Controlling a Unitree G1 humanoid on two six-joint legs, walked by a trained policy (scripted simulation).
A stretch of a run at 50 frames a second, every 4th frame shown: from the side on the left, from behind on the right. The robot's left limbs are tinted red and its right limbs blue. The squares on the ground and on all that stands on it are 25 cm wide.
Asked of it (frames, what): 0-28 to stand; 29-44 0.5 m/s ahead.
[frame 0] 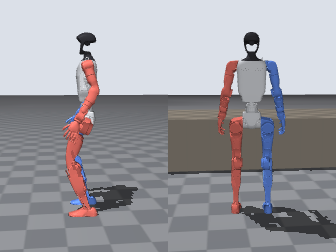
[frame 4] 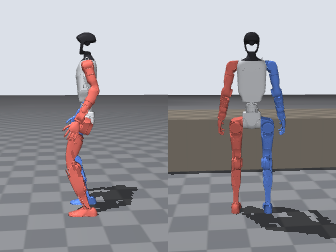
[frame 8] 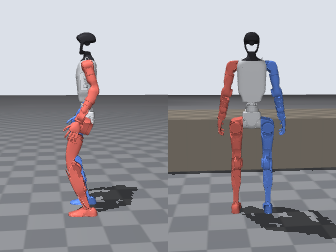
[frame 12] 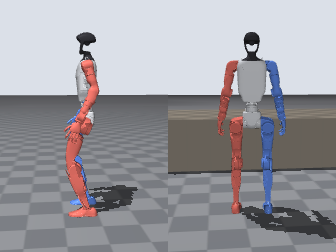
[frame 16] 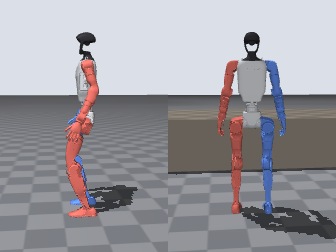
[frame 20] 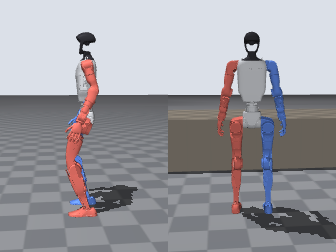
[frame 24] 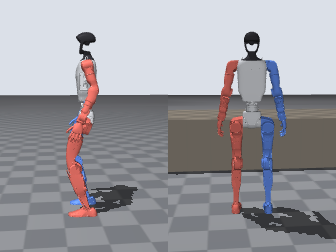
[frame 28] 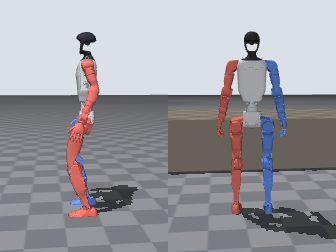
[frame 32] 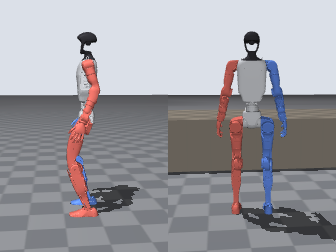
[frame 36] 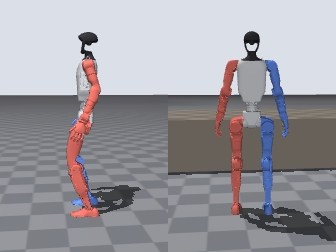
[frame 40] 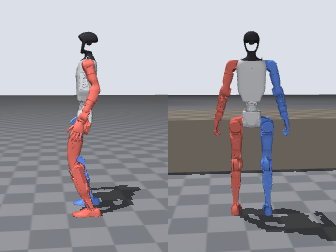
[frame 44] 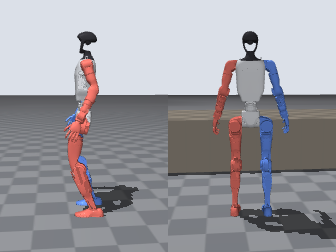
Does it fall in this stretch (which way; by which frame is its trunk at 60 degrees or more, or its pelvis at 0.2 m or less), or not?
no
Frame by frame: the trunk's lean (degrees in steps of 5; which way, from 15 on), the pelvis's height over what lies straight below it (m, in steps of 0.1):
0: 0, 0.8
4: 0, 0.8
8: 0, 0.8
12: 0, 0.8
16: 0, 0.8
20: 0, 0.8
24: 0, 0.8
28: 0, 0.8
32: 0, 0.8
36: 0, 0.8
40: 5, 0.8
44: 5, 0.8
